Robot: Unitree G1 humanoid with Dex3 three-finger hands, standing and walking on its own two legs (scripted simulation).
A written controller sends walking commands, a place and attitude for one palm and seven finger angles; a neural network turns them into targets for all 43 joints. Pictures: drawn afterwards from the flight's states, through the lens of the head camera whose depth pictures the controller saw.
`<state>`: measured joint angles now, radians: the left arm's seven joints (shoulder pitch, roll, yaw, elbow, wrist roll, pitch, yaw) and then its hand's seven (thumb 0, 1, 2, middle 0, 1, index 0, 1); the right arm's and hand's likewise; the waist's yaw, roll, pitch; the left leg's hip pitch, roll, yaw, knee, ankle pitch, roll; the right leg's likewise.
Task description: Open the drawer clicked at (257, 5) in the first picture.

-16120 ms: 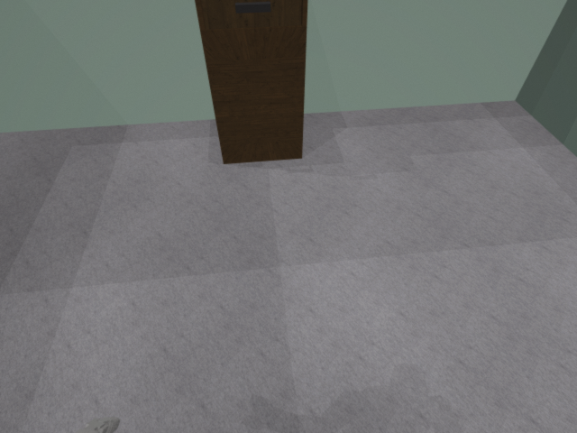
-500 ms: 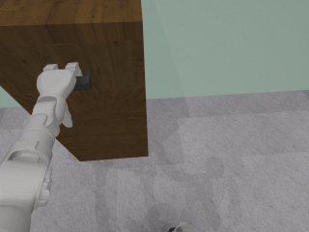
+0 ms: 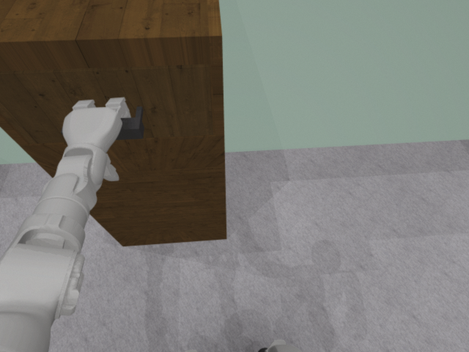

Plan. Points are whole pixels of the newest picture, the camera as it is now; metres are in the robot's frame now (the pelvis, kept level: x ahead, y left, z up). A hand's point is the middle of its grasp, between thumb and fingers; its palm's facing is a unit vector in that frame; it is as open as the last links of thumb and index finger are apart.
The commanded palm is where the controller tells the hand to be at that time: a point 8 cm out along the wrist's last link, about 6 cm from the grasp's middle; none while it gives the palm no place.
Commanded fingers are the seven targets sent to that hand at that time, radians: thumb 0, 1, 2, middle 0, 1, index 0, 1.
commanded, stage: close the thumb around the handle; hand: left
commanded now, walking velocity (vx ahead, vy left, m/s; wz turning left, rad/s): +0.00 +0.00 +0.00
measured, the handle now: (106, 121) +0.52 +0.23 +0.05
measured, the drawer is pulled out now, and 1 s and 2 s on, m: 0.00 0.04 0.16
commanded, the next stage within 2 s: pull the drawer open in 0.44 s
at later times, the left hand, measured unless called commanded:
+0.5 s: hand (105, 147) +0.48 +0.23 +0.03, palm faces -0.07 -0.02 -1.00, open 6.0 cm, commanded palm +0.46 +0.23 +0.09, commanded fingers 0.00 0.90 0.90 -0.40 -1.35 -0.40 -1.35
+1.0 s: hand (102, 164) +0.44 +0.22 +0.03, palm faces -0.03 -0.05 -1.00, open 6.0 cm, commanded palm +0.40 +0.23 +0.09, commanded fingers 0.00 0.90 0.90 -0.40 -1.35 -0.40 -1.35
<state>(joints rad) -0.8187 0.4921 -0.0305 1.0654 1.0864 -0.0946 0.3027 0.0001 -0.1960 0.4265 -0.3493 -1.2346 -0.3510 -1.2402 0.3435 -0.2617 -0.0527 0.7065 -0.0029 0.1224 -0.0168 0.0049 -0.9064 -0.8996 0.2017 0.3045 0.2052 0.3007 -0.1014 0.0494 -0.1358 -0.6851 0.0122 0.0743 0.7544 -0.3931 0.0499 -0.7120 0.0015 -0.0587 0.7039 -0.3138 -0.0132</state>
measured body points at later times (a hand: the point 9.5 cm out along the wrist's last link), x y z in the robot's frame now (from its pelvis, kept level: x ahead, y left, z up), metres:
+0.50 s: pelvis +0.00 -0.01 +0.00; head +0.10 -0.01 +0.44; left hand +0.47 +0.22 +0.09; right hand +0.01 -0.28 -0.13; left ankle -0.03 +0.08 -0.71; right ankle +0.00 -0.12 -0.71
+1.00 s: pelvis +0.02 +0.00 +0.01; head +0.09 -0.02 +0.45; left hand +0.43 +0.22 +0.09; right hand +0.08 -0.27 -0.13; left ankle -0.03 +0.08 -0.71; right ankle +0.00 -0.12 -0.71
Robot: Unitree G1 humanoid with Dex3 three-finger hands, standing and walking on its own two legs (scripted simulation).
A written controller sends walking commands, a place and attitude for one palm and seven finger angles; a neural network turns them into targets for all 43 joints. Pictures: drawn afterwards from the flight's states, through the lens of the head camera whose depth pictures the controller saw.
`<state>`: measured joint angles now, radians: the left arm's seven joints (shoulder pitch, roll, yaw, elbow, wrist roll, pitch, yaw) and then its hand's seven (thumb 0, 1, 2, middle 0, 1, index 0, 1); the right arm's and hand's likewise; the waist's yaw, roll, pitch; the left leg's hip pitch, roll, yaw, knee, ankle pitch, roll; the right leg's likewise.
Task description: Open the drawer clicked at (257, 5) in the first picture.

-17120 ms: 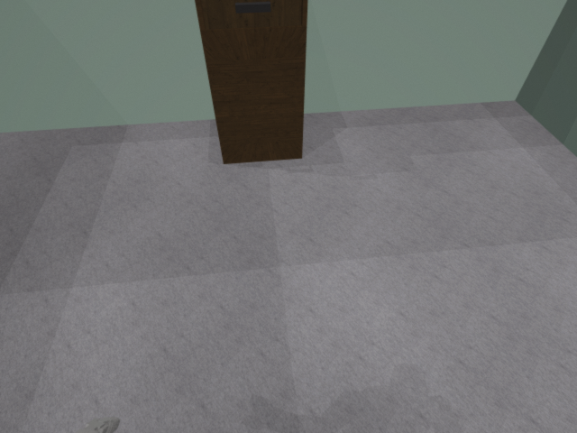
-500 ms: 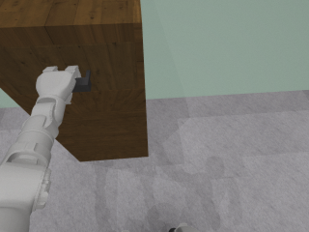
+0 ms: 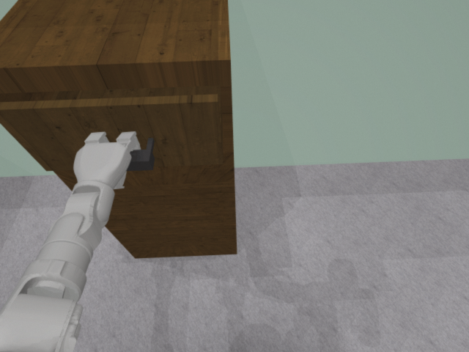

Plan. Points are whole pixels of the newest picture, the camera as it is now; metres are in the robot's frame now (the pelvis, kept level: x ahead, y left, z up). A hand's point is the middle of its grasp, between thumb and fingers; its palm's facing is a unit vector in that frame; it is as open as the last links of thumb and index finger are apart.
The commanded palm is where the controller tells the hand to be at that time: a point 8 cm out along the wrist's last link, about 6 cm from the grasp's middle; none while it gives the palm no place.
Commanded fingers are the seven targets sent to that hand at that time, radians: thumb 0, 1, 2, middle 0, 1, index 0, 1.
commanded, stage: pull the drawer open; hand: left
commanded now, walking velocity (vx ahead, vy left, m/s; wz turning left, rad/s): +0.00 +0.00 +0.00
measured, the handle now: (118, 152) +0.47 +0.23 +0.05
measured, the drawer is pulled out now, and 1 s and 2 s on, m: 0.04 0.16 0.28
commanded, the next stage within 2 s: none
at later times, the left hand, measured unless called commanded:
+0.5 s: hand (108, 213) +0.35 +0.23 +0.02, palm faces -0.02 -0.05 -1.00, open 6.0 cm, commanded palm +0.32 +0.24 +0.08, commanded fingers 0.00 0.90 0.90 -0.40 -1.35 -0.40 -1.35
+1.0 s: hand (102, 239) +0.30 +0.23 +0.02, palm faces -0.02 -0.06 -1.00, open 6.0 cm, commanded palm +0.26 +0.23 +0.08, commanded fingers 0.00 0.90 0.90 -0.40 -1.35 -0.40 -1.35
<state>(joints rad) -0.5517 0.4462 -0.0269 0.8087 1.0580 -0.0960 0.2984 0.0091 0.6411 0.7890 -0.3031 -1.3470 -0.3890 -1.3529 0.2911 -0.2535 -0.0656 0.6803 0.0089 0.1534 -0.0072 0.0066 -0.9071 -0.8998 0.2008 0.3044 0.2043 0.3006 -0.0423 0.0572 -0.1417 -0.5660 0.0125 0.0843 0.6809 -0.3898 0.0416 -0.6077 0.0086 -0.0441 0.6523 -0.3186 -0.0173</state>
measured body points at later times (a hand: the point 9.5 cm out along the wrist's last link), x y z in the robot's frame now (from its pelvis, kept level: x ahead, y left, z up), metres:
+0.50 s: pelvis -0.01 -0.01 +0.00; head +0.04 -0.03 +0.45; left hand +0.34 +0.23 +0.08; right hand +0.13 -0.26 -0.13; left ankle -0.04 +0.09 -0.72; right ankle -0.01 -0.11 -0.72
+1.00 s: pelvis -0.01 -0.01 +0.01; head +0.03 -0.04 +0.45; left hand +0.30 +0.23 +0.08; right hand +0.14 -0.26 -0.12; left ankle -0.04 +0.09 -0.72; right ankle -0.01 -0.11 -0.72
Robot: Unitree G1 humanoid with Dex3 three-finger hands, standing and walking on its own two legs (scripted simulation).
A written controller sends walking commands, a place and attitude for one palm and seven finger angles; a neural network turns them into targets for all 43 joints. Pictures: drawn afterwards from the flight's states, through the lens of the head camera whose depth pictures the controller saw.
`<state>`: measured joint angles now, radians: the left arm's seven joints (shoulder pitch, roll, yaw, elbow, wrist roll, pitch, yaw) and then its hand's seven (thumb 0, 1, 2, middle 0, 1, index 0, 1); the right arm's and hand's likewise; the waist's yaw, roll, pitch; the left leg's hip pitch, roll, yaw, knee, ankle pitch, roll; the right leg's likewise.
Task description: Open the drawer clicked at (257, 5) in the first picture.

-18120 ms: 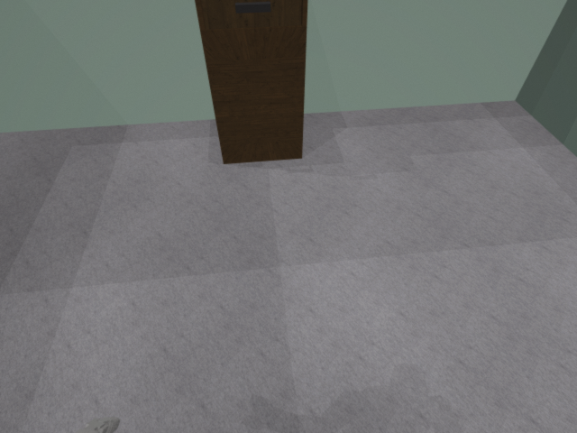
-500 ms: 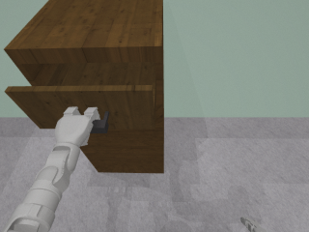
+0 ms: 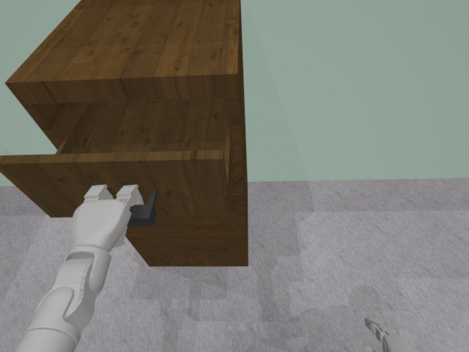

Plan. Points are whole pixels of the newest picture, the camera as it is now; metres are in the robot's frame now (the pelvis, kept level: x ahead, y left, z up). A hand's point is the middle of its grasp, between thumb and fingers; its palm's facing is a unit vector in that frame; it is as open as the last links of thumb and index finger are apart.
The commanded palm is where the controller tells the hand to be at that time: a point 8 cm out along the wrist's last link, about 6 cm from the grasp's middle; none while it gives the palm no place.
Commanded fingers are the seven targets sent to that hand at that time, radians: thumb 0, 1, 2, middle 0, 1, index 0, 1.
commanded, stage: pull the drawer open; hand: left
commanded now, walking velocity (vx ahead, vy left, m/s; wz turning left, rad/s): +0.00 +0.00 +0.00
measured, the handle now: (119, 205) +0.36 +0.24 +0.04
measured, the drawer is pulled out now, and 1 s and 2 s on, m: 0.16 0.28 0.30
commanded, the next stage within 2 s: open the thumb to release the handle in 1.34 s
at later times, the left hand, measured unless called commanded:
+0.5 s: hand (104, 276) +0.23 +0.24 +0.02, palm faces -0.01 -0.08 -1.00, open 6.1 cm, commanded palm +0.20 +0.24 +0.08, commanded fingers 0.00 0.90 0.90 -0.40 -1.35 -0.40 -1.35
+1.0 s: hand (95, 305) +0.19 +0.23 +0.02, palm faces -0.01 -0.08 -1.00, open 6.1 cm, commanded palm +0.15 +0.24 +0.08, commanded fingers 0.00 0.90 0.90 -0.40 -1.35 -0.40 -1.35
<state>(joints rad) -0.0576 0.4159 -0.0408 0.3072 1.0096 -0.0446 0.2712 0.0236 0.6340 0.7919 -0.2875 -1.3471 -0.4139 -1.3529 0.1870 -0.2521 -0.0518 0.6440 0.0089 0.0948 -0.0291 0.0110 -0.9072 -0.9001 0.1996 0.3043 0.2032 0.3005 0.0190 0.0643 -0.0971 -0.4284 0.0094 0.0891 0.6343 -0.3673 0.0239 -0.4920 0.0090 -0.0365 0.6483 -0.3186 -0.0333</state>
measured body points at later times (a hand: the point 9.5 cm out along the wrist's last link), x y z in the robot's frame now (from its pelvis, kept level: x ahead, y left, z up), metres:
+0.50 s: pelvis +0.00 -0.01 +0.00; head +0.02 -0.04 +0.45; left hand +0.23 +0.24 +0.07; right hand +0.22 -0.21 -0.11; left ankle -0.04 +0.10 -0.72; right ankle +0.00 -0.10 -0.72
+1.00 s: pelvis -0.01 -0.01 -0.01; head +0.02 -0.04 +0.44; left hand +0.18 +0.23 +0.07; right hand +0.20 -0.23 -0.12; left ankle -0.04 +0.10 -0.72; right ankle +0.00 -0.10 -0.72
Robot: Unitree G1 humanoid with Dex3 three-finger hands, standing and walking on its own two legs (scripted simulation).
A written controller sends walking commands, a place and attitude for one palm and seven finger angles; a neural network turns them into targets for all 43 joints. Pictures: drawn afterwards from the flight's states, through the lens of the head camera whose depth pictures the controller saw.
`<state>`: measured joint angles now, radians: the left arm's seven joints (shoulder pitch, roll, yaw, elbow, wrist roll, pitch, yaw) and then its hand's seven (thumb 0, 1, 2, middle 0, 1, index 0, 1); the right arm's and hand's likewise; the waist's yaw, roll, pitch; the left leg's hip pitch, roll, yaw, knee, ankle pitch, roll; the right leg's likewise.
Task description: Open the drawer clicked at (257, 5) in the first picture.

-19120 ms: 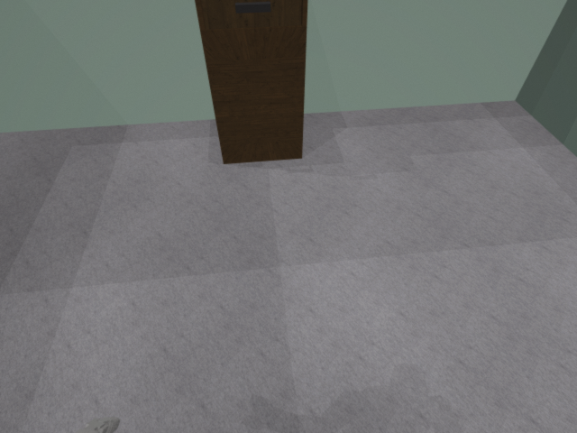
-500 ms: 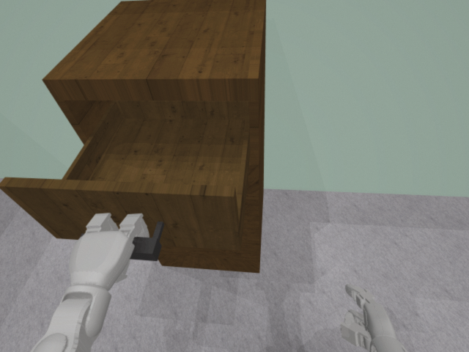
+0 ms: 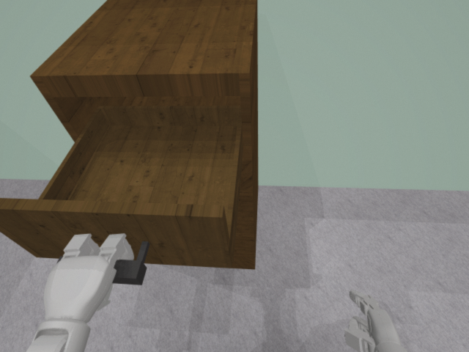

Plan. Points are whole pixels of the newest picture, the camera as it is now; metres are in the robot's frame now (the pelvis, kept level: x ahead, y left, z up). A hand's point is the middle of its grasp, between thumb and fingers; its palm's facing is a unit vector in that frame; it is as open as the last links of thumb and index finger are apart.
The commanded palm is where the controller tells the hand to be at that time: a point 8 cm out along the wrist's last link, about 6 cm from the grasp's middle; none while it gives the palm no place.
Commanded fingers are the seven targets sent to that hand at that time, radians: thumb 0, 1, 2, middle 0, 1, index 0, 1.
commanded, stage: pull the drawer open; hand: left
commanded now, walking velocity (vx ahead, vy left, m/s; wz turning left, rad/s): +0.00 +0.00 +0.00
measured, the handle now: (105, 257) +0.24 +0.25 +0.05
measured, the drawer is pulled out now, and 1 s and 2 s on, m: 0.28 0.30 0.29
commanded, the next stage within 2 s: open the thumb to release the handle in 0.34 s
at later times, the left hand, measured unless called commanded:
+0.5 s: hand (96, 302) +0.18 +0.24 +0.03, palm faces -0.01 -0.08 -1.00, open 6.1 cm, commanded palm +0.15 +0.25 +0.09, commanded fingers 0.00 0.62 0.78 -0.38 -1.32 -0.38 -1.32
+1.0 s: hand (89, 304) +0.17 +0.25 +0.03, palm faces +0.02 -0.09 -1.00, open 12.9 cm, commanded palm +0.15 +0.25 +0.09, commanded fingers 0.00 -0.50 0.30 -0.30 -1.20 -0.30 -1.20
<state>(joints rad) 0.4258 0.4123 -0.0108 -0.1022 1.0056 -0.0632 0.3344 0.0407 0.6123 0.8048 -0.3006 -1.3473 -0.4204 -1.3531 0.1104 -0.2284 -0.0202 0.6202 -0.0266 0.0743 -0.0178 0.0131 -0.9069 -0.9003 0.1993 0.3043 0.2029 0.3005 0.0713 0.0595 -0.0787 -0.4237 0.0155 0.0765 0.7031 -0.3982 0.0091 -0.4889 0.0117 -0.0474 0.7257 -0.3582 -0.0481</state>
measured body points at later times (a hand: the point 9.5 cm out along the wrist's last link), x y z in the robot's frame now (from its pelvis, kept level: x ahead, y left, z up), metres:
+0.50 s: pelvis +0.01 +0.00 -0.01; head +0.05 -0.02 +0.44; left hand +0.17 +0.24 +0.08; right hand +0.22 -0.22 -0.10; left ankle -0.03 +0.11 -0.72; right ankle +0.00 -0.09 -0.72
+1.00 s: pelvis +0.00 +0.00 +0.00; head +0.02 -0.03 +0.44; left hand +0.17 +0.25 +0.09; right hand +0.22 -0.21 -0.10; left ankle -0.03 +0.11 -0.72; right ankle +0.00 -0.09 -0.72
